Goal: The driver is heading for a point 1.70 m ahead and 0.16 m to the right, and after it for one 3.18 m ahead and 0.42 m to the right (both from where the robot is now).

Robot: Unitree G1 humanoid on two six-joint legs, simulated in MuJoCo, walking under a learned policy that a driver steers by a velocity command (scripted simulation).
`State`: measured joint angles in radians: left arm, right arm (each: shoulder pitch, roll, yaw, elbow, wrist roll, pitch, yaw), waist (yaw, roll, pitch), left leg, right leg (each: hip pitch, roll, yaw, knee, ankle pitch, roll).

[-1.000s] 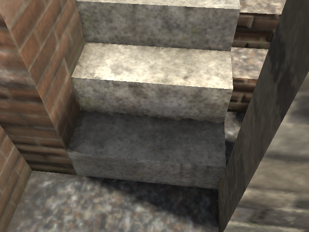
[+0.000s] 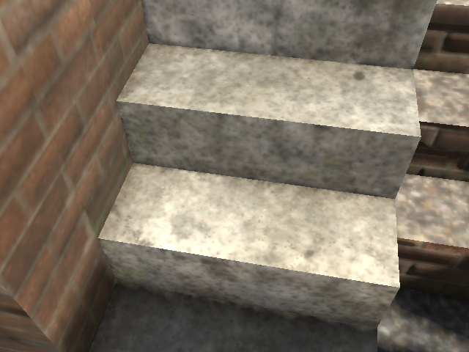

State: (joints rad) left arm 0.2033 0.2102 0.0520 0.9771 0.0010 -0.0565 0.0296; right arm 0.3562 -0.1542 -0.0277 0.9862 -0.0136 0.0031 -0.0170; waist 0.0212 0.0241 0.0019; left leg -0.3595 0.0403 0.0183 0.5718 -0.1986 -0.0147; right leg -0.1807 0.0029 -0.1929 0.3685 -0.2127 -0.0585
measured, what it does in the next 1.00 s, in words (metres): walks ahead: left foot, then right foot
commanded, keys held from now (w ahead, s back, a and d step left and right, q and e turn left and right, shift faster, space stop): w+q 0.48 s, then w+e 0.52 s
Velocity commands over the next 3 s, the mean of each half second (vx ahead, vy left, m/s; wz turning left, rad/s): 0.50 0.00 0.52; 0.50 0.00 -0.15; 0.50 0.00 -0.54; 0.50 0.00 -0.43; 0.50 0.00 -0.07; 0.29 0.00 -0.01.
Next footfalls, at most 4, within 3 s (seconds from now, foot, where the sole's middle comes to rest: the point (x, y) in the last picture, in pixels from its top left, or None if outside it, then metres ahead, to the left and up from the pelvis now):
0.04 left None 0.08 0.12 -0.78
0.74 right None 0.18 0.00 -0.78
1.56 left None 0.15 0.18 -0.78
2.04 right None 0.25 -0.12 -0.59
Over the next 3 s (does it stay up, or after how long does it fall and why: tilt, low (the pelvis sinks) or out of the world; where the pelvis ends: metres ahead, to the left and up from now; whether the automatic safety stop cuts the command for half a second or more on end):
stays up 0.25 0.05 0.00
